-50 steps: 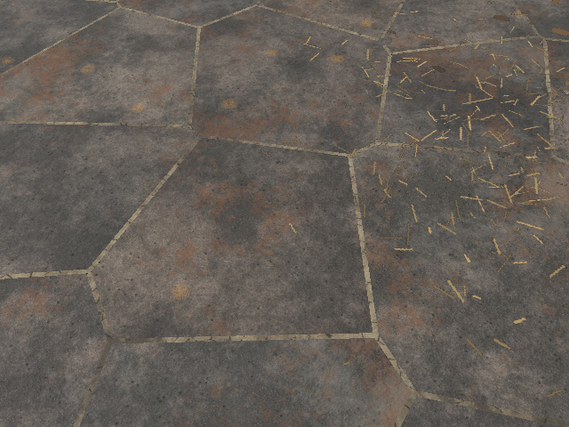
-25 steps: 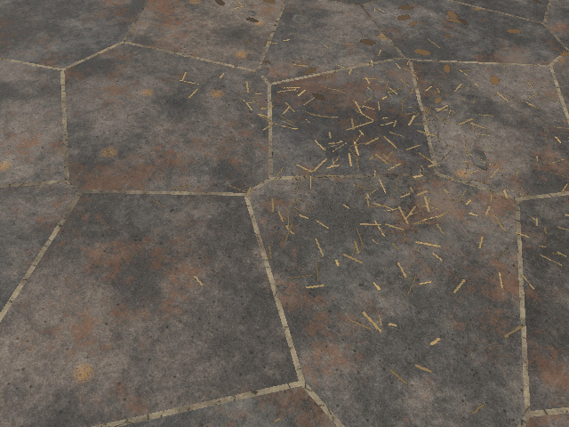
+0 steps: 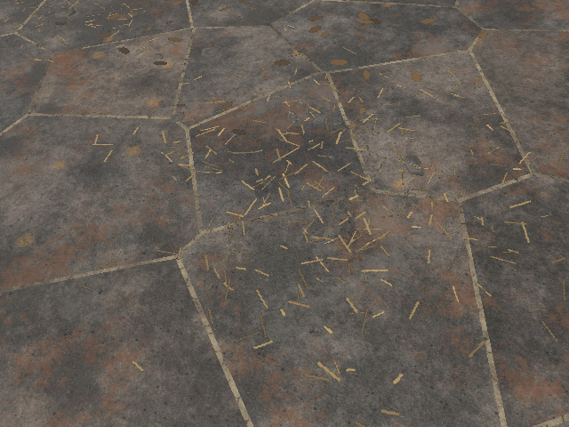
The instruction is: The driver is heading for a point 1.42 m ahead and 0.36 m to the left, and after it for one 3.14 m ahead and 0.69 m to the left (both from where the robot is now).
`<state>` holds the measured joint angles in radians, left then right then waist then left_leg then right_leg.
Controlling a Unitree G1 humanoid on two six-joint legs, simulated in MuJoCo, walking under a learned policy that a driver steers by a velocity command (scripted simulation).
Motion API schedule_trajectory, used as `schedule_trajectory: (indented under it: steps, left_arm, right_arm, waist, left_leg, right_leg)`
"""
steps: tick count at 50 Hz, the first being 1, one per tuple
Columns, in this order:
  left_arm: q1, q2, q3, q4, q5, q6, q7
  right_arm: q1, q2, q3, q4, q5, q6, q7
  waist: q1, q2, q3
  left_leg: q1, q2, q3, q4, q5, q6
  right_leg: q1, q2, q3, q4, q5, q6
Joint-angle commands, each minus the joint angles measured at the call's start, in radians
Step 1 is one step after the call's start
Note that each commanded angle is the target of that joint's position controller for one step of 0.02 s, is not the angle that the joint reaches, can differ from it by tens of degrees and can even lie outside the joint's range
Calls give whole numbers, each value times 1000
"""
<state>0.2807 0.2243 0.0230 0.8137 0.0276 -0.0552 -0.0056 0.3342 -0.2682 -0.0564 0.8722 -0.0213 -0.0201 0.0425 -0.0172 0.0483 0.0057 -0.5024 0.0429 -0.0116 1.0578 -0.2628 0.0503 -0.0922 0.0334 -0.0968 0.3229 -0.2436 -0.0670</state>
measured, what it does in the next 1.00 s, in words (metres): walks ahead, turning left: left foot, then right foot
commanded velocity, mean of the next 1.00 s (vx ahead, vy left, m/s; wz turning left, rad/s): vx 0.49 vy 0.00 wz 0.44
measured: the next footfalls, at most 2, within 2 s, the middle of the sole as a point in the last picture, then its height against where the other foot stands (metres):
left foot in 0.32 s outside the picture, level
right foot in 0.84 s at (296, 368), level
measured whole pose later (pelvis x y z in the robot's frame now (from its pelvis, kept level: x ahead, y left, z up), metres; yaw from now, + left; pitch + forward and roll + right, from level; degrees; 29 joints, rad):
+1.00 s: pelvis +0.55 +0.08 -0.01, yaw +30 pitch +0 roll +0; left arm 0.23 0.26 0.03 0.80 0.03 -0.07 -0.01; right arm 0.32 -0.30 -0.05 0.84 -0.03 -0.04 0.02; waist -0.02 0.04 0.04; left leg -0.37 -0.06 -0.07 1.11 -0.34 0.07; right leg -0.28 0.04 -0.04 0.45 -0.17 -0.05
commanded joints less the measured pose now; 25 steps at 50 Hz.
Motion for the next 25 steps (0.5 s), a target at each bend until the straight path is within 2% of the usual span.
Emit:
schedule_trajectory:
  steps: [1, 4, 6, 8, 10, 12, 14, 15, 16, 17, 18, 19, 20, 21, 23, 25]
  left_arm:
    - [58, 125, 31, -13, -9, -31, 11]
    - [87, 104, 26, 17, -7, -38, 15]
    - [88, 96, 22, 33, -7, -40, 17]
    - [113, 106, 23, 57, -9, -41, 24]
    - [141, 122, 24, 83, -9, -38, 31]
    - [138, 153, 29, 96, -8, -34, 42]
    - [114, 188, 38, 96, -1, -18, 52]
    - [101, 200, 42, 88, 2, -10, 51]
    - [71, 206, 43, 70, -2, -9, 43]
    - [113, 90, 20, 28, -1, -15, 25]
    - [74, 124, 28, -27, -9, -23, 13]
    - [-19, 147, 28, -44, -4, -37, 8]
    - [-29, 149, 26, -52, -12, -49, 5]
    - [-19, 144, 27, -39, -8, -47, 7]
    - [22, 125, 22, -31, 21, -9, 4]
    - [12, 108, 19, -44, 26, 18, -3]
  right_arm:
    - [-22, -59, -19, -41, -1, 3, 4]
    - [-122, -40, -12, -69, -5, 6, 9]
    - [-189, -19, 0, -91, -7, 3, 15]
    - [-260, -3, 14, -118, -10, 2, 24]
    - [-296, 0, 20, -141, -9, 2, 26]
    - [-255, -20, 15, -136, -9, 4, 20]
    - [-118, -55, 0, -102, -12, 5, 9]
    - [-10, -85, -16, -70, -15, -1, 3]
    - [127, -133, -40, -31, -26, -7, -10]
    - [129, -236, -68, -32, -24, -2, -27]
    - [106, -274, -78, -51, 7, 5, -23]
    - [58, -231, -71, -46, 21, 9, -30]
    - [11, -180, -58, -48, 22, 7, -35]
    - [-33, -142, -48, -50, 15, 1, -37]
    - [-65, -116, -35, -55, 22, -17, -42]
    - [-42, -137, -39, -47, 24, -36, -37]
  waist:
    - [17, -126, 42]
    - [28, -125, 86]
    - [34, -124, 109]
    - [49, -119, 123]
    - [51, -115, 121]
    - [21, -135, 71]
    - [-46, -160, -15]
    - [-93, -153, -79]
    - [-170, -93, -143]
    - [-100, 114, -205]
    - [-92, 123, -281]
    - [-89, -1, -131]
    - [-50, -55, -27]
    - [-1, -110, 31]
    - [48, -87, 25]
    - [54, -62, 14]
  left_leg:
    - [-199, 10, -36, 43, 89, -11]
    - [-251, 6, -12, -49, 171, -19]
    - [-224, 0, 32, -178, 227, -18]
    - [-181, -6, 91, -298, 249, -4]
    - [-128, -27, 136, -389, 232, 28]
    - [-34, -81, 179, -418, 168, 73]
    - [112, -133, 187, -421, 68, 125]
    - [252, -150, 159, -460, 37, 157]
    - [464, -110, 66, -559, 16, 204]
    - [712, 171, -340, -576, 1, 303]
    - [822, 292, -784, -735, -26, 439]
    - [717, 275, -641, -789, -36, 390]
    - [564, 247, -534, -818, 38, 346]
    - [452, 190, -442, -831, 152, 296]
    - [336, 111, -314, -844, 303, 261]
    - [298, 72, -262, -848, 388, 255]
  right_leg:
    - [110, -260, 108, -152, 458, -38]
    - [108, -251, 39, -178, 502, -40]
    - [96, -233, -15, -184, 530, -34]
    - [107, -240, -49, -186, 586, -31]
    - [150, -256, -79, -150, 725, -22]
    - [205, -266, -110, -37, 1024, -7]
    - [223, -282, -125, 189, 1210, -7]
    - [171, -285, -119, 366, 1131, -17]
    - [19, -246, -134, 635, 877, -8]
    - [-322, -102, -120, 983, -21, 25]
    - [-579, 41, 90, 1193, -300, 41]
    - [-672, -47, 167, 1147, -180, 31]
    - [-637, -87, 152, 1051, -99, 34]
    - [-577, -117, 147, 963, -73, 43]
    - [-462, -140, 145, 868, -68, 79]
    - [-451, -141, 119, 798, -49, 104]
Keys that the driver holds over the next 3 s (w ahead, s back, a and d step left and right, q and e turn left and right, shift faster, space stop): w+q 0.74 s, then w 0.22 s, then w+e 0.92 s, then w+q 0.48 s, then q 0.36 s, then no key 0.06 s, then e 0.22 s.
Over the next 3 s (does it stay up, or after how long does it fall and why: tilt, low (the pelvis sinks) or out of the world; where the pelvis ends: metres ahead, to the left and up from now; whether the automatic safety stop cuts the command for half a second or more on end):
stays up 1.41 0.28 -0.01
